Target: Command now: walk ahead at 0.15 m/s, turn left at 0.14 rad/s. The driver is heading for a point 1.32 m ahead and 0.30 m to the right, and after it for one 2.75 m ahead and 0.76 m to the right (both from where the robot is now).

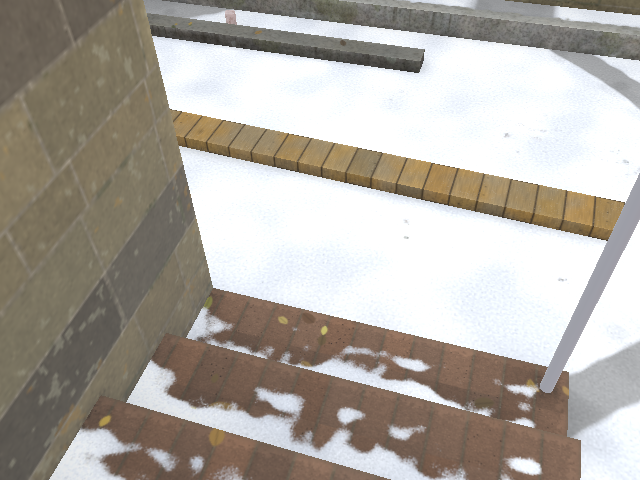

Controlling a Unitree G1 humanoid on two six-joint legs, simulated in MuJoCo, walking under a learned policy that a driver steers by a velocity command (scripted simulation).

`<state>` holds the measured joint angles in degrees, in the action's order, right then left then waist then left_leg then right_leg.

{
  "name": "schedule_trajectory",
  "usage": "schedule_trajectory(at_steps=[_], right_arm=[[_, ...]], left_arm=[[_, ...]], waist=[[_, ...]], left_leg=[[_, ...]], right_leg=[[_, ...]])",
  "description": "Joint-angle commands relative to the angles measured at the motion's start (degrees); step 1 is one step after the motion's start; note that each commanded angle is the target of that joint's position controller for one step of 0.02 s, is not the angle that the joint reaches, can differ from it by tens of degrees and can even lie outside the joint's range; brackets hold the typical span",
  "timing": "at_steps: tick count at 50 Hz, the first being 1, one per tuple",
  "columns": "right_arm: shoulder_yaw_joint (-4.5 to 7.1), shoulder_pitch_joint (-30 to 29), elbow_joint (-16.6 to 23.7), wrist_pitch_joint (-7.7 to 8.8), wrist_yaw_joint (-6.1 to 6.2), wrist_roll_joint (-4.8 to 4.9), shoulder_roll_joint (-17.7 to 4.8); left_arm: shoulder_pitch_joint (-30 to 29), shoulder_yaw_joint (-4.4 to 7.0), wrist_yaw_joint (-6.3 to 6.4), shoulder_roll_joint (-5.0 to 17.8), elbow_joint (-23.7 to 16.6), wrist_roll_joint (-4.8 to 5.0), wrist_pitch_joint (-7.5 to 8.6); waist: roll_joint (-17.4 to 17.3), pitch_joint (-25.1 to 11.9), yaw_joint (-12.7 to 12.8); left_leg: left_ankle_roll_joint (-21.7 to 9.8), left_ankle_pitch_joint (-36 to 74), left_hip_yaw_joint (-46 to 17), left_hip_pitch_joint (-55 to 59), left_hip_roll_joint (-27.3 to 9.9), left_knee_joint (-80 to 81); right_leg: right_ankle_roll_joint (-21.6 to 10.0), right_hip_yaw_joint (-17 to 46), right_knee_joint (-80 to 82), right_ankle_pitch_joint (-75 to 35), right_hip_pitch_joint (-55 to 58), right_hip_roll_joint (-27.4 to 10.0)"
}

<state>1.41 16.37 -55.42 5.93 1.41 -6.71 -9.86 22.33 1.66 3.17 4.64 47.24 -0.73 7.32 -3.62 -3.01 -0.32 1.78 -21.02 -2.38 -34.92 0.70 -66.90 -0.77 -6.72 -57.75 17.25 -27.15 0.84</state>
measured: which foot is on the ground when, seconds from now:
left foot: up 0.00-0.12, down 0.14-0.56, up 0.58-0.86, down 0.88-1.00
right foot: down 0.00-0.14, up 0.16-0.50, down 0.52-0.90, up 0.92-1.00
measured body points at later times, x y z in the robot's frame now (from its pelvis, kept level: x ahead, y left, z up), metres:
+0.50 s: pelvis +0.27 -0.08 -0.15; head +0.26 -0.10 +0.30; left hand +0.30 +0.17 -0.28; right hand +0.29 -0.30 -0.31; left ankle +0.21 +0.04 -0.82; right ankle +0.36 -0.21 -0.88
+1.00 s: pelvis +0.30 -0.07 -0.22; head +0.27 -0.05 +0.23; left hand +0.36 +0.17 -0.36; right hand +0.37 -0.29 -0.34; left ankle +0.23 +0.00 -0.82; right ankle +0.35 -0.22 -0.91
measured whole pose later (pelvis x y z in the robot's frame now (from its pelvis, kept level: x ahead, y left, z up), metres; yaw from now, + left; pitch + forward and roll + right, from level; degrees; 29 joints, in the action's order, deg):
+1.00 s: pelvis +0.30 -0.07 -0.22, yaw +2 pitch +1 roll +0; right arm -1.6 19.8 -45.7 4.4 3.7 -0.9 -7.0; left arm 15.5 4.3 -1.7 12.0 53.6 1.4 -2.0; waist 1.8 -4.9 -2.8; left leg -4.8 -49.7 6.4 -30.5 -0.4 -79.3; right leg -1.9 9.7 -52.1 25.5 -29.3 3.8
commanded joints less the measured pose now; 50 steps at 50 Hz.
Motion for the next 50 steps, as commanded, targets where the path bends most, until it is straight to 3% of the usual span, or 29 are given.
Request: schedule_trajectory(at_steps=[1,3,4,5,7,8,9,10,13,14,15,18,21,22,23,24,25,27,28,29,33,36,40,42,44,45,47,48,50], right_arm=[[-1.06,13.0,-1.5,3.05,0.58,-4.48,0.7],[-0.49,6.4,-1.6,6.06,-2.77,0.54,0.0],[-0.39,3.5,-1.1,6.42,-4.40,1.69,0.0],[-0.48,2.5,0.7,5.90,-4.96,1.41,-0.8],[0.82,10.3,0.5,3.94,-3.73,0.87,-5.9],[1.36,28.8,-5.2,2.49,-2.58,1.36,-6.8],[2.17,23.9,1.3,0.90,-2.49,4.67,-12.1],[1.86,12.6,6.8,0.41,-2.29,2.56,-11.6],[0.51,-10.3,14.3,0.62,-4.33,6.63,-8.8],[0.08,-10.2,14.1,1.03,-6.38,6.53,-7.0],[-1.34,0.6,6.5,0.25,-3.11,10.37,-2.4],[-0.42,-2.7,4.5,0.24,-2.29,11.20,-4.9],[0.14,-1.4,2.4,-0.43,-1.36,8.88,-5.5],[0.25,7.7,1.8,-1.23,-1.20,8.62,-3.2],[0.42,8.4,1.1,-1.67,-0.94,7.97,-4.0],[1.69,11.5,-0.7,-1.47,-0.80,7.61,-7.1],[1.24,8.0,-2.3,-0.90,-0.05,6.45,-7.1],[1.08,9.0,-0.7,-2.66,0.65,6.22,-3.9],[0.71,12.1,0.3,-3.51,0.50,7.48,0.1],[0.74,10.0,1.8,-3.81,1.04,8.29,-0.3],[-0.62,2.5,8.5,-4.51,0.83,7.60,2.1],[-1.03,1.5,6.9,-5.64,1.00,5.98,1.4],[-2.95,6.9,10.4,-5.63,0.51,5.94,3.1],[-4.43,7.0,11.7,-5.36,-0.03,5.93,2.8],[-4.24,8.8,9.9,-5.52,-0.67,5.25,1.7],[-3.65,9.3,8.3,-5.51,-1.44,4.52,-0.5],[-0.89,22.3,6.0,-4.42,0.79,6.34,-10.5],[-0.31,23.2,5.6,-2.44,2.59,6.49,-11.9],[-0.29,12.4,6.6,-1.46,3.57,5.27,-8.5]], left_arm=[[-0.8,-1.77,-2.08,-0.2,-7.2,-1.25,0.62],[-4.0,-1.46,0.13,3.6,-10.8,-3.48,0.74],[-1.6,-1.00,0.56,6.7,-8.5,-3.81,0.67],[1.9,-1.55,0.27,6.6,-7.4,-1.97,0.76],[2.2,-1.53,-0.54,9.0,-7.8,1.99,0.58],[-4.7,-1.22,-2.46,11.1,-6.8,1.17,0.98],[4.7,-2.07,-4.97,6.8,-5.8,-0.68,2.11],[4.8,-0.70,-5.64,10.9,-4.3,-0.01,2.22],[-2.7,-0.36,-1.74,11.8,-7.1,-4.61,0.81],[1.3,-0.84,-2.55,10.5,-0.7,-3.54,-0.43],[12.7,-0.64,-2.51,7.8,3.2,2.12,-7.08],[14.7,0.73,-3.75,9.7,7.5,1.39,-11.63],[9.5,1.31,-3.07,10.4,7.8,-1.15,-9.01],[2.0,2.29,-2.38,16.4,5.7,1.26,-7.77],[-2.7,1.89,-3.10,14.6,5.7,2.49,-7.18],[-3.8,1.65,-4.16,13.3,6.1,1.04,-6.28],[2.3,1.09,-5.01,6.4,9.3,-0.27,-6.81],[5.7,2.34,-4.83,9.0,10.0,1.25,-7.58],[9.5,3.38,-6.16,13.9,13.3,-0.70,-7.14],[15.2,3.51,-6.50,12.9,16.0,-1.90,-7.08],[8.5,2.53,-2.84,14.3,12.6,-1.59,-5.59],[3.8,0.84,-2.37,10.3,10.3,-2.81,-7.91],[2.5,1.27,-2.11,13.6,11.2,-0.17,-7.88],[-7.2,1.62,-2.69,13.8,8.4,3.03,-8.34],[-1.8,2.66,-3.81,13.8,9.3,3.75,-9.74],[2.4,2.76,-3.72,11.2,9.8,2.50,-10.31],[-15.2,3.23,-4.95,10.4,-0.2,0.78,-10.06],[-24.5,3.15,-5.49,10.9,-4.4,1.29,-7.80],[-21.3,2.87,-4.95,9.7,-4.4,3.37,-6.23]], waist=[[1.6,7.9,-1.7],[-1.5,5.8,-0.1],[3.7,9.7,-0.1],[6.4,12.9,-1.7],[-2.0,13.6,-8.2],[-13.5,6.5,-19.3],[-13.3,-23.6,-14.4],[2.5,-18.3,-11.8],[-4.3,-7.8,2.4],[1.6,-4.9,4.3],[5.6,-4.7,7.3],[-2.5,1.5,8.4],[5.2,1.5,7.8],[20.1,5.5,1.8],[20.1,8.2,-0.2],[19.0,10.5,-1.3],[6.5,9.0,2.5],[1.3,6.7,1.5],[14.1,4.5,-0.6],[19.8,1.4,2.9],[9.2,-3.5,0.9],[4.3,1.0,1.9],[8.7,-3.6,-2.5],[12.7,-2.2,-4.8],[11.8,3.8,-2.0],[1.1,7.8,-0.5],[-22.0,13.3,-10.7],[-14.0,20.7,-12.4],[-3.7,20.2,-3.8]], left_leg=[[0.6,37.8,-1.9,-8.3,-5.8,13.7],[-1.0,61.9,8.5,27.7,-1.2,25.9],[-0.8,59.6,10.2,34.9,-0.3,26.2],[-1.4,53.7,7.6,40.0,-2.1,25.4],[-4.6,44.8,6.0,50.0,-1.9,40.9],[-14.1,57.6,-2.7,63.8,-9.5,48.9],[-30.5,80.3,-21.4,89.7,-29.1,22.9],[-29.8,89.3,-21.1,74.5,-27.9,28.6],[-24.5,62.6,-15.4,31.4,-23.0,35.3],[-22.6,63.3,-9.7,11.2,-19.7,38.1],[-16.4,67.9,-1.4,7.8,-16.7,38.1],[-8.3,27.2,3.4,0.5,-8.4,30.6],[-6.5,12.2,4.2,3.0,-6.5,13.2],[-1.9,-0.2,12.0,4.6,2.5,6.9],[-1.5,-10.4,13.2,13.8,2.5,14.0],[-1.3,-11.0,12.2,13.6,2.3,21.0],[-6.4,-7.4,5.1,12.8,-4.1,14.3],[-7.2,-7.1,0.4,6.3,-5.4,10.8],[-4.4,-20.8,7.6,-0.3,0.6,-6.4],[-2.4,-32.7,9.9,-15.1,1.0,-26.2],[-2.7,-17.5,0.0,-17.8,-3.4,-44.2],[-2.8,-11.8,3.9,-7.8,-1.3,-42.3],[-3.8,-15.9,3.1,-5.8,-3.2,-39.5],[-5.8,-15.4,2.6,10.3,-6.1,-18.8],[-6.9,-22.9,8.3,16.7,-0.9,-8.2],[-8.4,-22.9,1.4,15.2,-1.8,2.9],[-17.5,-19.0,-46.4,16.6,-17.4,42.5],[-21.0,-17.8,-55.4,15.4,-19.3,47.8],[-21.0,-15.4,-45.9,10.6,-21.0,36.3]], right_leg=[[-8.4,25.8,19.4,5.6,-5.1,-9.6],[2.3,2.1,8.2,17.8,-31.6,4.1],[1.5,0.5,10.1,22.2,-36.8,5.2],[1.1,6.9,12.4,20.1,-39.7,2.9],[5.5,15.6,6.0,15.0,-36.3,1.3],[12.5,14.4,-24.7,17.1,-34.5,2.8],[13.5,15.8,-42.2,28.4,-43.3,0.5],[9.1,19.4,-34.6,22.7,-40.4,0.5],[9.9,13.4,-15.9,19.3,-29.7,-7.2],[10.7,12.3,-17.8,11.0,-11.3,-9.1],[6.1,7.9,-2.5,-7.5,6.2,-4.9],[1.8,8.7,6.4,-32.1,13.0,-4.4],[1.2,5.6,27.1,-33.6,19.3,-2.3],[0.2,17.3,41.3,-50.5,12.0,-9.5],[2.3,19.6,49.2,-48.6,2.2,-8.0],[4.7,13.1,47.1,-60.3,8.2,-5.3],[6.7,-1.7,45.5,-53.3,16.2,1.6],[4.6,6.5,44.3,-45.9,24.0,-4.0],[2.7,8.1,36.5,-72.2,32.9,-9.4],[-2.7,16.6,30.9,-84.7,44.1,-15.0],[-18.3,29.8,36.0,-59.2,27.1,-27.7],[-15.1,19.4,42.5,-48.9,11.4,-17.8],[-13.8,14.0,39.6,-52.5,15.6,-16.1],[-9.5,11.1,44.0,-35.3,2.1,-13.9],[-9.7,11.1,43.0,-18.5,-5.1,-12.3],[-7.3,10.0,34.4,-14.0,-6.9,-9.0],[-1.1,12.7,7.3,22.0,-29.4,3.2],[-1.2,21.5,-1.8,20.4,-37.1,4.8],[-1.8,26.5,-5.2,6.3,-37.0,2.2]])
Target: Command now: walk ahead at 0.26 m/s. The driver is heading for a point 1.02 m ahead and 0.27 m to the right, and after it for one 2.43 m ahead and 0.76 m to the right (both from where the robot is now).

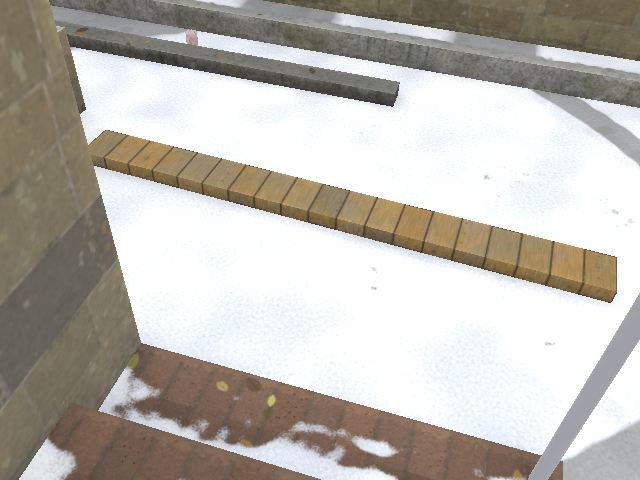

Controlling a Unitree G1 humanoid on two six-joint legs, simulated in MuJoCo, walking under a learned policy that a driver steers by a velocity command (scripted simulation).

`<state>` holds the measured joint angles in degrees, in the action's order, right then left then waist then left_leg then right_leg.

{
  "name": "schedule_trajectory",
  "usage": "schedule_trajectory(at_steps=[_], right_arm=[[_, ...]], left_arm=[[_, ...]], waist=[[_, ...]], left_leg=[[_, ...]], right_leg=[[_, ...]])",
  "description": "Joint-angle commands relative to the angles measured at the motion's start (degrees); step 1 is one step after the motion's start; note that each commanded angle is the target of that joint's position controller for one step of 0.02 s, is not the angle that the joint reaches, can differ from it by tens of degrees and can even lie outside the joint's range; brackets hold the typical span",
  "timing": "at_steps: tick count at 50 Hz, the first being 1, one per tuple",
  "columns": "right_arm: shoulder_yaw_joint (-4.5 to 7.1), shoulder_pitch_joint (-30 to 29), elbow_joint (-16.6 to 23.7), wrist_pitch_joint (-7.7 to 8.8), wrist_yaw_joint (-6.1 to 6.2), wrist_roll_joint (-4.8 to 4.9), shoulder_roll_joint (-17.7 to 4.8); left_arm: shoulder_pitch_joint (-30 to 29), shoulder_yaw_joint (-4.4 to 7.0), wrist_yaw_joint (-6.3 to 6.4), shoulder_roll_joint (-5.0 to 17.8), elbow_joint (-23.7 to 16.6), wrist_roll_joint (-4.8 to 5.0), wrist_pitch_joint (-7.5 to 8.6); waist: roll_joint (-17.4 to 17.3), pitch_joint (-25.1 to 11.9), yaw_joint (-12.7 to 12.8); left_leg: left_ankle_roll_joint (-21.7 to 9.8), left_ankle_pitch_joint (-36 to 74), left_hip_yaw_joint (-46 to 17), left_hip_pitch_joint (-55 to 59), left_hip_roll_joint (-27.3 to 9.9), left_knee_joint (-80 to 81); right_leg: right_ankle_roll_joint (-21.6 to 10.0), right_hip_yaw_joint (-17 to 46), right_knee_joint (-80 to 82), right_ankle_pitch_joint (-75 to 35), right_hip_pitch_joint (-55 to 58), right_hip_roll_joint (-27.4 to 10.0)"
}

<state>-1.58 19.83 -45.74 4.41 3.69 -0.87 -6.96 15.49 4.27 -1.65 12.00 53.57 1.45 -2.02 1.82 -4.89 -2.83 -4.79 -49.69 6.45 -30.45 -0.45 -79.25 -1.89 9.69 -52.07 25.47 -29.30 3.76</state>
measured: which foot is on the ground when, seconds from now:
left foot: down 0.00-0.40, up 0.42-0.76, down 0.78-1.00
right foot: up 0.00-0.36, down 0.38-0.80, up 0.82-1.00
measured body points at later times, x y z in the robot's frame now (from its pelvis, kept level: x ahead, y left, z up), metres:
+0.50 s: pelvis +0.19 -0.05 -0.03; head +0.21 -0.04 +0.42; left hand +0.25 +0.20 -0.17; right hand +0.19 -0.28 -0.17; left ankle +0.12 +0.10 -0.55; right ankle +0.15 -0.11 -0.76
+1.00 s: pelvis +0.48 -0.04 -0.18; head +0.48 -0.04 +0.27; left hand +0.65 +0.14 -0.32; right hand +0.36 -0.26 -0.33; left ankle +0.52 +0.04 -0.91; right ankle +0.50 -0.19 -0.79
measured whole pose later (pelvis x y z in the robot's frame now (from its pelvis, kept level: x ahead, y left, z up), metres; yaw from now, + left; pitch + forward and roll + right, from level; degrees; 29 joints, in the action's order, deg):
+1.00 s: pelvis +0.48 -0.04 -0.18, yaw -24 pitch +1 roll +3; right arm -0.8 23.9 -56.5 6.3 -1.4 -6.1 -12.1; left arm 16.0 -0.4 -5.7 13.8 49.0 -4.8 2.9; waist 4.5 -1.2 -2.0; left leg -3.3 -17.9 11.7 -16.6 0.8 -33.7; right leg -4.3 2.0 -78.7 4.6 -48.6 -5.6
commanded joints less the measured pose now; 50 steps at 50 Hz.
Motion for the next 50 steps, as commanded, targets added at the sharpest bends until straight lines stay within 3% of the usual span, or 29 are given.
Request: schedule_trajectory(at_steps=[1,4,7,11,12,13,16,18,19,20,21,22,23,24,25,26,28,29,32,35,37,38,39,40,41,42,44,47,50], right_arm=[[2.40,4.9,-2.5,0.16,0.25,-0.79,-8.4],[1.81,3.7,-1.9,0.29,-3.22,0.66,-5.9],[3.46,7.3,-3.7,0.67,-3.37,0.46,-10.3],[5.14,8.7,-4.8,-0.59,-2.88,0.32,-11.9],[2.38,9.0,-6.3,3.16,-5.66,-7.30,-9.6],[2.06,10.0,-6.7,4.53,-5.39,-6.37,-7.0],[1.38,16.2,-8.8,3.07,-3.09,-2.84,-10.1],[2.60,15.8,-9.0,0.64,-4.43,-2.97,-16.0],[2.32,14.3,-8.5,-0.22,-6.78,-6.66,-16.1],[0.56,17.1,-10.6,-0.24,-8.92,-7.79,-8.8],[-1.27,15.5,-5.8,0.70,-9.83,-6.27,-3.7],[-0.73,-0.9,3.9,3.12,-9.83,-2.93,-7.6],[0.16,-7.0,6.4,3.97,-9.39,-1.65,-11.7],[0.30,-5.2,3.5,4.31,-7.27,-3.03,-12.6],[0.50,-0.9,0.0,3.37,-6.19,-4.31,-13.6],[-0.11,-2.2,-1.8,2.24,-5.96,-5.80,-13.3],[-2.94,-5.7,-0.6,-0.23,-6.80,-6.17,-6.0],[-3.81,-3.2,-0.7,-0.54,-7.74,-6.32,-5.2],[-3.07,-12.3,1.2,-0.15,-6.24,-5.21,-8.7],[-2.47,-18.0,5.6,-0.85,-6.45,-5.04,-10.7],[-2.56,-20.0,5.5,-0.14,-6.33,-5.23,-10.5],[-1.53,-13.4,3.6,0.27,-6.05,-4.17,-11.3],[1.02,3.4,-2.1,1.41,-5.67,-2.89,-15.8],[4.18,22.8,-6.7,2.12,-6.00,-3.36,-20.7],[4.35,24.2,-5.2,1.36,-8.85,-5.12,-21.9],[5.39,20.1,-5.5,0.05,-9.13,-5.55,-23.5],[1.30,7.4,-4.2,-0.10,-8.01,-4.37,-10.1],[-0.28,-2.9,-4.4,2.19,-5.56,-5.00,-2.4],[0.45,-1.2,-7.6,5.15,-3.91,-5.98,-8.5]], left_arm=[[-11.3,0.40,1.02,2.3,-9.1,0.02,2.07],[-6.0,0.14,1.16,-0.5,-7.5,-2.97,-2.07],[-10.7,-0.01,0.02,0.8,-9.6,-3.66,-3.08],[-19.6,-1.19,-2.56,0.3,-12.4,-1.82,-1.02],[-17.1,-2.52,-2.09,-0.9,-13.4,-9.45,2.79],[-16.0,-1.47,-1.47,2.3,-12.6,-9.86,4.47],[-14.7,-1.78,-0.57,3.3,-10.6,-6.84,5.81],[-6.1,-1.30,-0.16,4.2,-6.9,-5.62,6.77],[6.6,-0.21,0.44,6.2,-4.2,-6.36,7.34],[22.5,0.67,0.29,7.7,-0.3,-8.88,6.73],[32.4,1.56,0.23,12.4,1.3,-8.38,7.09],[30.4,3.46,-0.08,16.2,0.4,-6.62,8.26],[19.9,2.21,-0.54,13.0,-1.4,-6.65,8.56],[13.9,-1.38,-1.51,2.9,0.0,-8.65,8.50],[6.9,-4.34,-2.13,-4.0,-1.8,-9.21,8.62],[-2.5,-5.57,-2.22,-5.8,-5.9,-7.70,8.88],[-0.7,-4.45,-2.05,2.1,-4.2,-5.88,9.27],[0.5,-3.80,-1.61,5.3,-5.0,-6.51,10.10],[6.6,-5.51,0.83,3.7,-4.8,-5.66,12.24],[14.3,-5.36,-1.53,5.3,-3.9,-6.64,10.63],[17.2,-4.29,-1.87,7.4,-3.4,-4.99,9.01],[14.2,-4.05,-2.88,9.3,-3.4,-4.60,8.34],[12.0,-3.94,-4.62,10.6,-3.6,-6.23,8.05],[13.8,-4.95,-5.94,4.1,-4.8,-6.28,9.38],[28.3,-6.02,-5.56,-2.4,-1.9,-4.41,9.06],[19.7,-5.64,-6.06,1.8,-7.7,-4.11,8.68],[4.5,-5.01,-2.83,3.9,-8.9,-3.77,6.94],[9.0,-6.39,-2.89,-1.3,-6.5,-6.50,4.35],[1.1,-4.44,-5.79,2.0,-5.7,-7.00,5.31]], waist=[[-5.8,19.0,2.1],[-5.6,12.1,6.2],[-6.4,12.2,4.7],[-7.7,10.5,-1.1],[-15.3,9.2,1.8],[-9.5,8.8,1.2],[-4.0,7.4,-1.8],[0.6,6.3,1.7],[3.3,1.6,6.9],[12.3,-7.3,11.6],[9.1,-15.2,12.3],[8.2,-3.4,17.7],[1.1,4.0,14.7],[-10.3,6.8,9.1],[-8.4,9.5,2.7],[-2.4,12.7,0.6],[2.7,7.5,-0.2],[-2.8,6.0,-0.9],[-5.4,5.5,4.2],[-0.4,9.4,6.7],[-0.3,11.0,9.8],[-2.3,10.4,5.0],[-4.7,4.8,-1.4],[-9.2,-9.5,-6.8],[-17.8,-24.3,-1.4],[-11.9,-16.2,-5.4],[1.8,3.2,-3.2],[-2.6,11.5,7.0],[-5.5,8.2,2.4]], left_leg=[[-11.7,12.9,-44.4,0.8,-17.9,42.8],[-6.1,10.2,-25.4,-7.8,-11.3,40.4],[-4.8,11.6,-20.9,-5.3,-9.8,44.2],[-3.3,16.5,-12.7,3.5,-7.7,45.0],[-4.2,10.2,-10.9,-1.5,-10.5,42.4],[-4.5,13.0,-10.4,2.4,-10.3,38.6],[-3.2,22.2,-11.5,22.0,-7.8,27.9],[-4.1,33.2,-9.7,23.6,-5.8,17.6],[-3.3,38.8,-7.1,14.6,-5.2,3.7],[0.5,14.3,-5.4,-7.2,-1.0,-24.0],[4.3,7.7,-11.3,-27.2,4.3,-34.6],[8.3,7.9,-13.5,-54.6,4.4,-37.4],[7.8,15.2,-17.3,-62.5,-0.3,-31.7],[6.1,28.1,-18.0,-58.0,-5.3,-21.0],[3.8,39.5,-18.1,-44.0,-9.3,-4.8],[2.9,49.8,-16.3,-26.4,-12.5,11.6],[4.5,55.0,-9.7,-10.9,-9.0,11.3],[4.5,63.4,-9.6,-5.5,-8.6,11.1],[4.9,84.2,-7.0,6.8,-7.0,39.0],[5.5,72.1,-5.7,12.0,-5.1,42.8],[5.2,64.4,-5.4,8.9,-2.0,57.4],[3.9,63.7,-5.0,16.4,-0.7,62.8],[0.4,71.4,-4.7,33.4,-3.6,59.6],[-9.8,90.5,-9.9,62.9,-12.7,39.7],[-25.4,111.8,-25.7,78.3,-28.7,32.6],[-25.4,79.6,-40.7,72.8,-31.7,44.2],[-13.7,32.2,-30.4,36.7,-25.7,56.2],[-9.7,36.0,-17.3,2.7,-17.5,63.7],[-9.5,36.9,-3.7,-3.4,-12.8,65.3]], right_leg=[[0.3,7.2,-13.4,-9.8,-28.3,-0.5],[2.6,-1.3,-19.1,-27.2,-17.0,2.7],[3.6,-5.3,-12.7,-32.5,-12.6,1.9],[1.8,-11.8,11.4,-40.5,0.3,-0.3],[-1.2,-10.3,5.1,-35.4,5.4,-4.5],[-1.4,-11.7,7.9,-33.5,5.4,-3.9],[-1.3,-13.2,30.7,-30.1,2.9,-4.4],[-1.4,-19.5,41.4,-29.2,14.3,-1.3],[-4.1,-17.8,38.9,-35.4,32.6,-2.8],[-14.9,-7.3,25.4,-48.5,57.1,-10.4],[-23.4,9.1,13.5,-70.3,77.3,-18.3],[-27.3,24.1,19.0,-53.2,80.1,-24.4],[-23.9,26.8,23.9,-32.6,70.4,-28.6],[-17.4,16.8,23.6,-25.2,56.0,-24.0],[-15.0,9.7,26.6,-26.6,34.9,-18.1],[-16.8,6.6,33.0,-25.6,8.7,-14.2],[-18.9,7.3,29.2,-19.5,-7.3,-7.6],[-17.4,5.5,25.0,-21.8,-11.4,-6.2],[-10.3,-0.7,13.8,-5.5,-15.0,0.3],[-10.9,8.0,8.9,-1.0,-12.3,-2.6],[-11.0,13.4,0.9,-6.7,3.4,-3.0],[-11.1,15.1,-4.6,-14.1,6.4,-2.6],[-8.4,12.1,-19.6,-21.6,2.7,-1.2],[-4.2,6.5,-39.0,-18.4,-12.3,3.6],[-1.7,-0.5,-71.6,24.4,-27.1,6.8],[0.0,-2.0,-76.2,18.5,-45.4,4.1],[-1.1,-1.7,-61.2,-2.9,-44.5,-5.4],[-3.5,-1.2,-36.2,-19.1,-22.1,-13.6],[-2.3,-7.2,-16.5,-32.7,-6.4,-11.2]])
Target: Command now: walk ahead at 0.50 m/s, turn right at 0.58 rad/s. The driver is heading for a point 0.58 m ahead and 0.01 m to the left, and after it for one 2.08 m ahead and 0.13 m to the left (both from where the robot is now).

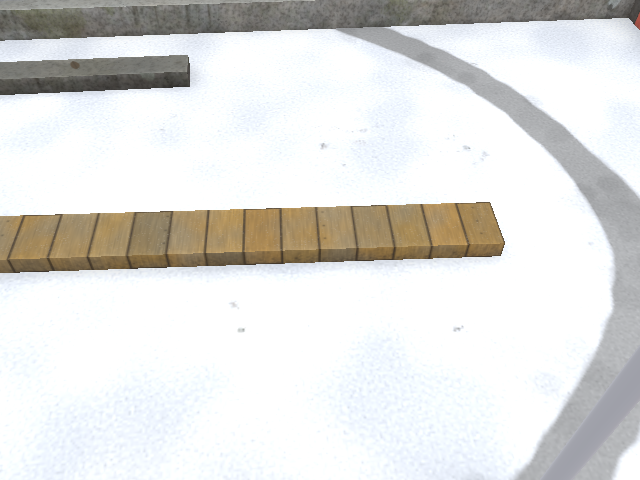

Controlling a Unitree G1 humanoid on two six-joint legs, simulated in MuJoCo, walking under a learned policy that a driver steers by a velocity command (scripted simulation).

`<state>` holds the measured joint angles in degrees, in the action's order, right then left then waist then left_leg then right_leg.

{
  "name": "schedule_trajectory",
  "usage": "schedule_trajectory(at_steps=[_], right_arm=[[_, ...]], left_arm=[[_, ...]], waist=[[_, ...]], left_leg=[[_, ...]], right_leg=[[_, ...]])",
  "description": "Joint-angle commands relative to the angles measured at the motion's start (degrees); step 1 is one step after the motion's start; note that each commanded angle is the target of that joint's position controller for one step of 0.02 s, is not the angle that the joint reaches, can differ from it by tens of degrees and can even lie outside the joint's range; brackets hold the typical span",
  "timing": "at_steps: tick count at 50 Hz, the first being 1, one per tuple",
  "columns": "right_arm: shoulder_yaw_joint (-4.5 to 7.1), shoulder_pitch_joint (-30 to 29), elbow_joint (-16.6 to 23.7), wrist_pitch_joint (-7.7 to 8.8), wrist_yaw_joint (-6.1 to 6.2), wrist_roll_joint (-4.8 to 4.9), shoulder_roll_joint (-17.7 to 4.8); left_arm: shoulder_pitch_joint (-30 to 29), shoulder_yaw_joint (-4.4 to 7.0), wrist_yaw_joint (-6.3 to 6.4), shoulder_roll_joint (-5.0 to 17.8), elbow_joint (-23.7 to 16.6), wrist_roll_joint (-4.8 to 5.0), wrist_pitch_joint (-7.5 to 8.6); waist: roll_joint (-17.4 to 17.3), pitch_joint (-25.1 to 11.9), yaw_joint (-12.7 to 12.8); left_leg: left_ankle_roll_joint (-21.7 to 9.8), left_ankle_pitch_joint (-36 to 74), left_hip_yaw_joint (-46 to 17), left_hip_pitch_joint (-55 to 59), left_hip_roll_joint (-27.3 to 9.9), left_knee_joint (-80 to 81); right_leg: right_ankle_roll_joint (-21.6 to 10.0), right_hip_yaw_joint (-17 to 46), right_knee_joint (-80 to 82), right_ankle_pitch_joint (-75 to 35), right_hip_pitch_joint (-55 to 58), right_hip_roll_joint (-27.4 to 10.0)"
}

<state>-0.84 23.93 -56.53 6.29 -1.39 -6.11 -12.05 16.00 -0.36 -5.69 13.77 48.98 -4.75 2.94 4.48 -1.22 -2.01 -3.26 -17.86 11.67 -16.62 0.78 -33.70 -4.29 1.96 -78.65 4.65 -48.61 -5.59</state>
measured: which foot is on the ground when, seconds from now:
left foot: down 0.00-0.44, up 0.46-0.96, down 0.98-1.00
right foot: up 0.00-0.40, down 0.42-1.00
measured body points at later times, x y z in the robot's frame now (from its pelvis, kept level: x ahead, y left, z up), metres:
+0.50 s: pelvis +0.30 -0.11 -0.14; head +0.31 -0.13 +0.31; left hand +0.53 +0.06 -0.24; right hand +0.07 -0.25 -0.27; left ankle +0.09 +0.09 -0.62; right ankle +0.33 -0.22 -0.87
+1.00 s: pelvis +0.61 -0.08 -0.27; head +0.64 -0.06 +0.17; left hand +0.46 +0.11 -0.42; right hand +0.83 -0.28 -0.38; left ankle +0.73 +0.03 -1.01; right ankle +0.35 -0.23 -0.83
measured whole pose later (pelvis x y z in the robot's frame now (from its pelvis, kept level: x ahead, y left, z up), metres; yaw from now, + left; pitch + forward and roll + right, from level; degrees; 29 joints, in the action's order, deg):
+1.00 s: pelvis +0.61 -0.08 -0.27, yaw +4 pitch +1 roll -4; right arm 2.3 2.1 -48.8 3.3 -4.8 1.7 -13.1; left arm 31.1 1.0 2.5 7.3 62.6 0.8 3.4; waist -2.8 2.5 6.4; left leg -6.0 9.2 1.9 -25.2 -4.6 -25.9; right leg 4.9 -14.6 -71.6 43.7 -1.6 -10.9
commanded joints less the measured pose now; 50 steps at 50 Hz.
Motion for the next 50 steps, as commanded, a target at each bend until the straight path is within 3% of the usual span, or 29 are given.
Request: schedule_trajectory(at_steps=[1,4,5,7,10,13,15,17,19,21,22,23,24,25,26,27,28,29,30,31,33,36,37,40,45,46,47,49,50], right_arm=[[0.22,-2.1,1.1,3.15,1.08,-0.96,-5.8],[0.26,1.9,-1.4,2.61,0.80,-0.89,-6.3],[-0.32,4.4,-4.0,2.61,1.58,-0.81,-3.4],[-1.02,17.0,-7.9,2.05,3.13,-0.71,-0.9],[-2.91,17.8,-7.2,1.31,3.83,-0.27,2.3],[-1.51,12.5,-6.1,1.26,1.48,-1.74,-3.9],[0.25,12.8,-7.2,1.24,1.39,0.40,-7.6],[1.24,16.6,-9.7,-0.39,2.09,1.78,-7.0],[2.20,17.4,-10.2,-2.19,1.41,1.11,-7.5],[2.27,17.0,-10.5,-3.61,-2.85,-3.12,-7.6],[-0.55,24.2,-11.6,-2.97,-5.45,-2.82,3.4],[-0.45,24.4,-9.5,-1.94,-6.84,0.50,3.0],[0.81,8.2,-3.3,-0.70,-6.64,3.97,-1.3],[1.00,-2.0,1.1,0.55,-5.54,5.30,-2.8],[0.46,-3.2,0.8,0.46,-4.78,4.24,-3.4],[1.40,2.1,-0.5,0.91,-3.16,3.79,-3.1],[1.22,4.1,0.0,0.50,-1.92,3.62,-1.0],[0.84,6.8,-1.9,-3.98,0.02,12.34,8.5],[1.64,2.9,0.0,-1.97,-0.78,1.03,0.2],[2.52,4.2,-0.7,-1.04,-1.18,-0.23,0.0],[2.21,5.0,-0.6,-1.11,-3.32,0.70,1.3],[2.06,-9.7,6.6,-0.58,-4.04,1.34,0.1],[1.82,-11.5,7.7,-0.75,-3.71,2.93,-0.6],[1.79,-17.0,10.2,-1.90,-4.20,1.83,-2.3],[1.10,-28.1,11.6,-2.49,-3.85,-0.41,-1.4],[2.82,-34.6,13.7,-3.03,-3.86,13.06,-3.4],[3.12,-28.7,12.3,-2.73,-4.01,12.63,-4.4],[6.58,-7.9,5.1,-3.48,-2.85,8.79,-8.7],[8.29,0.9,2.0,-3.50,-1.70,6.78,-15.2]], left_arm=[[1.9,0.36,-2.25,0.7,-1.0,-0.75,0.45],[0.0,0.72,-1.32,1.6,-1.5,-0.36,1.27],[-4.6,-0.23,-0.07,0.4,-3.1,-0.42,1.24],[-11.6,-0.63,0.50,-0.7,-3.4,-0.90,1.03],[-17.6,-1.20,-0.83,-1.7,-3.8,0.06,1.04],[-19.2,-0.29,-1.12,0.5,-4.4,-0.13,-0.41],[-21.7,0.11,-0.28,2.4,-4.7,-1.93,-1.10],[-25.3,-0.69,0.22,0.8,-4.3,-2.61,-0.70],[-21.3,-0.28,1.02,1.6,-2.2,-2.10,0.23],[0.4,4.03,1.90,9.5,5.3,-0.54,1.67],[16.8,5.46,1.87,15.0,8.8,-2.05,0.81],[30.7,5.87,1.48,13.6,11.6,-2.59,-0.25],[31.2,5.93,2.18,11.5,13.2,-2.68,-0.06],[25.7,6.62,2.28,13.5,13.5,-0.12,0.31],[17.6,5.19,2.84,6.3,11.7,-0.52,-0.11],[13.2,4.64,1.68,6.4,10.1,-0.82,-0.16],[7.9,2.52,1.29,0.7,7.8,-0.81,1.40],[-2.8,3.95,0.34,0.3,8.3,13.83,0.70],[1.6,1.37,1.93,-0.4,5.4,1.07,4.14],[4.3,2.35,2.52,0.1,6.8,-0.21,4.85],[1.8,1.80,3.29,-2.0,6.8,-2.70,3.79],[11.1,0.50,5.40,-4.3,11.4,-2.66,4.32],[13.2,-0.10,5.87,-4.1,12.4,-2.94,4.73],[14.9,-0.66,5.07,-2.6,12.6,-4.05,5.47],[22.6,0.33,7.96,-0.2,14.9,-0.01,3.24],[13.3,3.66,9.44,5.8,13.3,9.11,0.62],[15.2,3.65,9.54,6.7,12.1,8.37,-0.17],[15.4,4.07,8.86,5.4,11.5,6.88,-0.05],[14.3,3.80,8.18,0.8,9.4,6.16,1.38]], waist=[[-7.5,4.3,2.0],[-5.5,4.1,2.5],[-6.8,4.9,0.1],[-6.0,6.2,-6.2],[-6.0,9.6,-6.5],[-8.0,12.5,-4.5],[-5.8,16.5,-5.0],[-6.0,17.0,-8.0],[-4.7,12.5,-5.8],[-0.8,-1.0,4.3],[5.6,-18.7,5.9],[5.3,-32.4,11.5],[3.5,-15.9,15.4],[3.2,-6.0,13.9],[-2.6,-0.2,11.3],[-2.4,1.6,4.9],[-4.7,4.6,-0.2],[-7.1,7.1,-3.6],[-2.0,7.5,-1.8],[-0.2,7.6,-1.1],[-3.1,6.6,-2.4],[-3.4,8.4,2.4],[-5.8,7.6,2.8],[-3.3,9.5,3.8],[-2.8,16.5,10.7],[-2.2,22.4,10.9],[-5.4,14.5,8.3],[-5.4,-1.3,-1.1],[-20.5,-6.7,-4.3]], left_leg=[[-12.2,6.5,-10.0,-11.6,-16.9,18.0],[-13.2,12.9,-11.4,0.5,-20.7,12.6],[-12.0,12.4,-15.1,13.8,-23.0,9.6],[-12.0,12.2,-15.3,29.5,-23.0,4.8],[-9.1,9.5,-9.4,18.2,-19.0,2.9],[-6.5,-5.3,-3.7,-3.4,-17.5,7.1],[-6.0,-4.6,-6.9,5.9,-20.4,3.1],[-6.3,1.7,-10.0,15.7,-21.2,0.1],[-5.7,11.7,-9.0,16.9,-19.9,-7.8],[-0.6,14.4,-2.1,-4.0,-13.7,-29.4],[3.7,-20.2,-2.7,-18.4,-8.9,-53.9],[4.8,-31.2,-8.6,-21.1,-5.9,-72.7],[5.4,-29.1,-8.8,-38.1,-4.7,-79.6],[4.6,-26.7,-9.6,-43.4,-8.5,-77.6],[2.3,-19.0,-13.6,-40.7,-11.5,-67.7],[2.3,-12.9,-15.8,-31.2,-12.2,-63.9],[0.7,0.6,-18.4,-24.8,-12.8,-51.6],[3.5,-3.5,-12.0,-17.5,-8.5,-49.5],[-0.3,8.2,-19.6,-17.6,-12.2,-40.9],[-0.7,9.0,-20.6,-20.3,-11.1,-37.1],[-1.4,17.4,-21.1,-18.6,-11.3,-33.3],[-0.8,30.2,-22.9,-31.7,-12.4,-18.6],[-0.3,41.2,-23.3,-31.2,-13.4,-8.9],[-3.1,43.7,-15.4,-17.4,-9.9,-7.0],[-2.1,34.8,-11.7,-24.3,-10.5,9.4],[-1.5,31.3,-10.7,-24.1,-6.0,9.1],[-1.9,34.0,-6.9,-15.5,-2.9,9.6],[-4.8,42.4,-3.5,19.2,0.5,8.4],[-10.6,69.9,-13.3,44.1,-8.3,-1.8]], right_leg=[[-0.1,2.7,11.7,-11.1,8.8,-2.0],[-0.3,4.7,13.1,-10.4,2.6,-2.0],[0.8,12.0,19.6,-16.4,-9.4,-6.3],[1.6,8.8,31.3,-22.8,-20.8,-5.2],[0.8,2.5,40.4,-30.8,-8.8,-5.4],[0.1,-5.0,39.4,-27.9,18.3,-0.1],[1.1,-3.2,48.2,-22.2,12.6,-1.2],[1.3,-2.9,58.1,-16.8,10.0,-1.5],[0.8,-4.9,64.2,-18.5,20.8,0.2],[-2.4,-8.0,54.5,-31.1,64.3,2.2],[-12.0,0.7,35.2,-58.7,92.7,-7.7],[-18.6,7.1,32.6,-67.4,103.1,-17.9],[-16.3,11.4,41.1,-55.0,93.1,-18.9],[-13.7,9.6,47.2,-37.1,77.6,-19.1],[-9.6,6.0,51.5,-18.0,65.2,-14.7],[-10.7,5.8,51.2,-31.2,50.9,-18.5],[-9.5,3.9,54.2,-31.7,38.0,-18.7],[-7.0,4.3,60.1,-19.9,27.1,-17.5],[-9.9,0.2,63.6,-9.7,24.7,-16.8],[-12.4,1.3,64.4,-10.2,27.8,-17.7],[-10.8,-3.7,60.1,-9.1,24.9,-15.6],[-6.8,-5.4,55.1,-3.1,39.0,-15.3],[-4.1,-9.6,52.1,-0.6,41.0,-13.2],[-3.6,-12.9,52.5,9.2,32.2,-11.0],[-2.2,-10.2,48.4,12.2,48.6,-13.6],[0.5,-11.8,38.2,2.1,41.1,-11.6],[0.6,-13.7,28.3,-8.4,43.2,-11.2],[3.5,-16.0,1.9,-13.1,30.3,-8.7],[8.4,-14.7,-25.6,34.2,5.8,-0.7]])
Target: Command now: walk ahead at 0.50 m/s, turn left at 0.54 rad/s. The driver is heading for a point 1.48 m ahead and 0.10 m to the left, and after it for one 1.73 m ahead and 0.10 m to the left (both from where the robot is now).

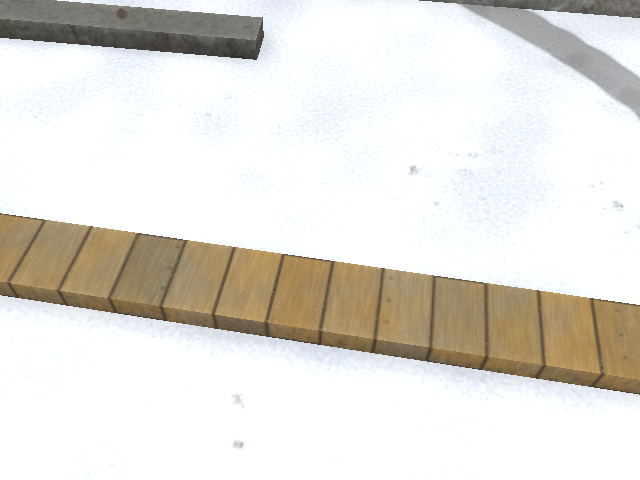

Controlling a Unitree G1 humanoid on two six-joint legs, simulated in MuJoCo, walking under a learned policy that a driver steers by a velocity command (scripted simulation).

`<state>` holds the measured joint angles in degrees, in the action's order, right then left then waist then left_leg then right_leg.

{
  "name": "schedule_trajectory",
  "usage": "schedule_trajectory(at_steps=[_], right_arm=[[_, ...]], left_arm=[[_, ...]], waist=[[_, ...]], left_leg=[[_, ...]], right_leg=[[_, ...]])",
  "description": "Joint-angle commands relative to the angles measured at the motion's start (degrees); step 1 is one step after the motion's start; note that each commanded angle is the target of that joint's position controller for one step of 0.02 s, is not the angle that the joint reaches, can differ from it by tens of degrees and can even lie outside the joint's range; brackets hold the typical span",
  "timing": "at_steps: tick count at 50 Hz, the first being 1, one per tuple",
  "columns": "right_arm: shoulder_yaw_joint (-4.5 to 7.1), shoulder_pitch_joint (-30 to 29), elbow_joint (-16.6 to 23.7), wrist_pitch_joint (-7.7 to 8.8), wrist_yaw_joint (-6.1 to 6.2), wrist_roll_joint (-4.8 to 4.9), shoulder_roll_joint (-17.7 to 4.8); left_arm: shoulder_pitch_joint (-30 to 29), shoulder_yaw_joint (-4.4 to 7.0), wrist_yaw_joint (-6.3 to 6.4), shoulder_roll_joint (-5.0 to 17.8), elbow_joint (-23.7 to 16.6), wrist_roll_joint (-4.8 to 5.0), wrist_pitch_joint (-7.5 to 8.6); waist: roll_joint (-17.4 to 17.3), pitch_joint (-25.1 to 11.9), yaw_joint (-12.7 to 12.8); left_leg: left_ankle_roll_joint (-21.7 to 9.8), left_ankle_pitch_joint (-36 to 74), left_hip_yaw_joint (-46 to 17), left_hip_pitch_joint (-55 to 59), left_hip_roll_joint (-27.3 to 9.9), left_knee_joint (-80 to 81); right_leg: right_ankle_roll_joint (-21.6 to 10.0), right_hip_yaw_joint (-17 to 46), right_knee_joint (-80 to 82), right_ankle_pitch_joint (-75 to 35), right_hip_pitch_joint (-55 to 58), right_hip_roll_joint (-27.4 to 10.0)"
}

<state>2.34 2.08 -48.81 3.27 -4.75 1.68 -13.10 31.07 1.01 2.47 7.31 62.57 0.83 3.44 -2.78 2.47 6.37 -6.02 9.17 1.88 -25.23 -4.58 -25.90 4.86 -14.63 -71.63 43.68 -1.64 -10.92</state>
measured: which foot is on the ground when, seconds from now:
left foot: down 0.00-0.36, up 0.38-0.80, down 0.82-1.00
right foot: down 0.00-0.00, up 0.02-0.34, down 0.36-0.82, up 0.84-1.00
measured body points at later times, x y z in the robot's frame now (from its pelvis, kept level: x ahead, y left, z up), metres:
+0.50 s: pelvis +0.26 -0.03 -0.02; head +0.28 -0.05 +0.43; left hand +0.29 +0.25 -0.12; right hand +0.46 -0.25 -0.14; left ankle +0.19 +0.11 -0.65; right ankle +0.32 -0.13 -0.75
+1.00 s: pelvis +0.48 +0.09 -0.01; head +0.50 +0.11 +0.44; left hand +0.48 +0.37 -0.14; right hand +0.66 -0.13 -0.12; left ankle +0.46 +0.19 -0.75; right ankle +0.49 -0.07 -0.65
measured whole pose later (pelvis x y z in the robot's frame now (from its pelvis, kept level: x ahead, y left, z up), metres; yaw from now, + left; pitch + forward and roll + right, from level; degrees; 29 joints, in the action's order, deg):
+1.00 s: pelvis +0.48 +0.09 -0.01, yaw +14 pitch +4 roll +1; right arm 4.8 9.9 -50.0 5.4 -0.5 -0.1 -11.1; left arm 14.4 5.6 1.1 14.6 53.4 2.2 3.8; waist 2.8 -1.5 0.0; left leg -1.8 -11.3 5.2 -14.8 0.6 -22.0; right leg -2.6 3.0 -68.3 17.3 -34.4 -5.1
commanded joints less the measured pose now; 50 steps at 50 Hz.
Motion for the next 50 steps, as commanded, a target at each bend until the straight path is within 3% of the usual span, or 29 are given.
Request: schedule_trajectory(at_steps=[1,2,3,4,5,6,8,10,13,15,17,18,19,20,21,23,25,29,32,34,38,40,41,42,43,44,46,47,50], right_arm=[[5.10,29.2,-6.2,-0.13,1.89,-1.30,-16.6],[4.88,36.2,-6.7,-1.65,2.64,-0.62,-14.8],[4.95,34.6,-7.9,-1.94,4.15,-0.35,-15.7],[3.59,22.9,-4.5,-2.17,5.07,-0.19,-10.5],[3.67,16.0,-1.6,-1.75,5.38,-2.41,-12.9],[2.76,9.6,0.4,-0.72,4.84,-3.20,-9.5],[2.28,-0.2,3.0,-0.68,4.82,-1.31,-7.8],[2.85,-0.5,4.1,-0.94,6.30,-1.22,-8.2],[3.95,5.7,2.5,-0.01,6.81,0.04,-10.5],[4.20,7.0,2.3,0.30,7.18,0.22,-8.4],[3.75,10.2,2.0,0.06,7.08,0.42,-5.5],[2.95,9.8,2.5,0.03,7.01,-0.09,-2.4],[2.27,14.5,3.9,0.94,6.67,0.37,1.8],[2.93,14.6,5.5,1.75,6.38,1.52,-1.8],[3.92,10.3,5.9,1.46,6.47,1.37,-5.7],[4.27,7.2,5.7,-0.03,6.61,-0.44,-5.6],[4.39,9.7,4.8,-0.57,5.92,0.00,-3.7],[3.81,3.5,6.0,-0.24,5.23,-1.34,-2.2],[2.48,-1.6,7.1,0.07,4.29,-1.47,0.3],[1.93,-4.8,7.5,0.55,4.01,-0.56,0.7],[2.16,-7.9,8.3,1.93,3.32,-0.16,-1.6],[3.71,-0.8,6.3,2.40,3.57,-0.62,-4.5],[5.16,7.9,3.9,2.48,4.24,-1.17,-7.8],[6.84,18.4,2.2,2.38,5.33,-2.24,-13.5],[6.47,21.6,1.1,2.28,5.28,-2.29,-14.2],[5.24,20.5,1.1,2.29,5.28,-2.06,-9.2],[3.89,11.0,2.4,2.51,4.69,-1.33,-4.5],[3.39,8.9,2.1,2.58,4.18,-1.47,-2.7],[3.42,8.8,0.0,3.18,4.37,-1.96,-2.1]], left_arm=[[2.5,1.09,-1.62,6.9,-6.7,2.40,3.60],[-6.3,1.28,-2.50,8.6,-11.6,4.27,5.70],[-15.4,1.12,-1.82,6.9,-17.2,4.52,6.28],[-21.4,1.34,0.23,7.5,-17.6,3.16,5.17],[-15.7,0.95,0.60,5.9,-17.8,3.44,4.32],[-13.2,1.76,0.97,7.4,-15.6,2.26,3.22],[-14.7,2.76,1.30,7.5,-16.2,-0.27,1.79],[-20.4,2.31,0.31,6.7,-17.1,-1.21,2.16],[-25.3,2.70,-0.82,8.1,-18.8,0.35,1.32],[-26.9,3.58,-0.79,11.1,-19.9,1.26,0.77],[-22.9,4.86,-0.69,12.9,-18.5,0.39,1.38],[-15.6,5.80,-0.68,14.9,-16.9,-0.37,2.05],[-9.5,6.52,-0.81,19.0,-16.6,-1.91,2.48],[-7.4,6.62,-1.75,19.1,-15.5,-2.26,3.63],[-11.3,5.82,-1.82,15.4,-16.5,-1.13,4.05],[-20.6,5.04,-1.83,11.9,-17.5,-1.63,3.38],[-21.8,4.77,-2.06,10.2,-16.4,-1.59,3.27],[-16.2,5.33,-1.54,11.3,-13.6,-0.88,3.32],[-13.9,5.73,-0.84,12.6,-12.1,0.47,2.63],[-11.5,5.98,-0.79,13.6,-10.9,1.14,2.27],[-8.0,6.60,-1.39,15.0,-8.7,1.55,1.95],[-9.2,6.25,-1.47,14.9,-7.9,1.62,1.78],[-11.8,5.79,-1.46,13.9,-8.9,1.53,1.78],[-13.5,4.53,-1.39,10.3,-11.2,0.22,2.22],[-9.4,3.25,-1.64,7.0,-11.8,0.63,3.27],[-10.4,4.59,-1.63,11.2,-10.7,1.67,3.45],[-16.0,4.73,-1.19,11.4,-11.7,1.50,2.26],[-16.3,4.99,-1.09,10.8,-12.0,1.12,1.60],[-16.3,5.01,-1.43,8.5,-12.8,1.47,0.11]], waist=[[-16.3,-29.1,-14.6],[-11.8,-36.4,-18.8],[-8.8,-30.1,-16.6],[0.9,-20.7,-13.9],[1.2,-20.4,-8.4],[6.9,-16.2,-5.2],[4.9,-5.1,-0.5],[-1.9,-5.3,-2.4],[-2.2,-6.9,-3.9],[-2.3,-4.9,-2.9],[-1.1,-4.7,-1.5],[4.7,-6.9,1.4],[21.3,-10.8,-0.7],[25.3,-12.7,-1.4],[17.1,-7.0,-1.4],[9.2,-5.0,-4.5],[9.3,-5.7,-7.2],[5.9,-6.0,-5.9],[7.7,-6.2,-5.0],[9.5,-4.7,-3.4],[11.3,-1.8,-2.6],[11.4,-4.6,-7.4],[9.0,-10.3,-11.8],[0.0,-19.6,-15.1],[-12.5,-25.3,-13.0],[-8.1,-21.2,-12.9],[-2.6,-11.9,-10.0],[-3.2,-8.8,-8.8],[-3.6,-5.3,-6.2]], left_leg=[[-18.9,43.7,-20.6,71.5,-14.1,-18.8],[-22.8,19.8,-28.9,72.0,-16.6,-10.0],[-19.6,-2.8,-35.3,64.3,-17.0,-0.1],[-15.3,-8.4,-34.4,50.0,-14.9,5.2],[-18.4,-12.3,-40.5,38.0,-20.6,5.2],[-16.8,-12.1,-38.2,23.2,-19.8,5.4],[-12.0,-8.4,-21.9,-2.7,-9.3,8.6],[-8.8,-6.7,-10.6,-13.8,-0.6,7.8],[-9.0,-17.5,-16.0,-8.7,-4.5,8.2],[-6.4,-28.3,-20.8,-5.7,-4.9,5.7],[-3.5,-34.7,-21.3,-4.3,-0.9,-2.3],[-0.7,-35.7,-17.2,-9.7,4.0,-17.0],[2.6,-42.3,-10.6,-23.7,11.7,-40.3],[1.8,-42.7,-13.1,-33.4,9.0,-51.3],[1.1,-36.3,-13.8,-37.1,6.3,-56.6],[0.7,-25.5,-12.7,-30.1,3.0,-52.0],[1.8,-22.3,-12.2,-21.9,1.6,-45.0],[3.6,-15.8,-9.9,-21.2,2.2,-30.9],[4.7,-10.3,-4.2,-14.6,1.6,-18.0],[5.4,-9.9,-2.0,-10.7,2.6,-12.0],[4.1,-16.5,-0.6,-6.3,4.2,-3.6],[1.8,-15.6,0.3,6.4,6.0,1.6],[-0.3,-13.5,-2.8,21.0,3.6,1.2],[-5.1,-8.9,-17.8,41.8,-10.2,-1.0],[-11.3,-11.7,-37.0,49.3,-20.3,3.9],[-10.6,-14.7,-33.5,45.2,-18.7,4.8],[-6.8,-15.0,-20.3,30.7,-13.8,9.1],[-6.0,-13.3,-17.0,26.4,-12.3,11.6],[-4.9,-5.8,-9.0,20.7,-11.1,15.1]], right_leg=[[0.2,14.1,-49.7,6.4,-53.5,5.0],[-0.1,18.7,-47.9,4.6,-58.6,6.3],[-1.2,18.5,-39.7,-1.3,-65.9,5.5],[-1.2,15.6,-36.3,-6.5,-65.3,4.2],[-1.9,19.4,-33.5,-12.3,-60.0,3.1],[-3.1,22.3,-22.0,-19.5,-53.0,1.5],[-2.5,19.8,0.2,-23.4,-37.4,1.3],[-1.0,14.2,18.6,-39.7,-21.2,5.8],[0.3,16.6,28.4,-45.4,-16.0,7.9],[-1.2,18.2,32.9,-38.1,-16.4,7.4],[-2.8,15.7,37.0,-31.8,-11.8,9.3],[-5.2,21.4,40.0,-27.5,-3.2,4.2],[-11.8,45.4,48.7,-20.5,9.2,-9.5],[-17.4,66.6,57.5,-4.1,11.1,-16.2],[-16.6,60.8,58.1,-0.1,7.5,-14.7],[-13.7,41.5,56.6,-18.5,-4.8,-8.1],[-12.8,31.2,57.8,-29.1,-10.5,-4.7],[-14.7,22.1,59.3,-45.4,-7.1,-4.4],[-14.1,17.3,59.7,-46.3,-7.5,-2.7],[-14.6,17.1,59.8,-43.2,-7.7,-1.9],[-15.1,20.9,56.7,-43.0,-4.3,-4.4],[-13.2,20.5,49.6,-53.4,-5.4,-2.9],[-11.2,17.8,38.5,-57.4,-11.3,0.3],[-7.5,13.0,17.9,-40.6,-28.7,5.6],[-6.5,17.6,3.6,-10.5,-42.7,10.5],[-6.8,22.3,-3.2,-12.1,-46.9,7.9],[-7.8,20.1,-1.3,-21.7,-45.9,4.1],[-8.0,20.6,0.4,-25.5,-44.7,3.3],[-7.7,21.1,2.3,-30.5,-43.3,2.7]])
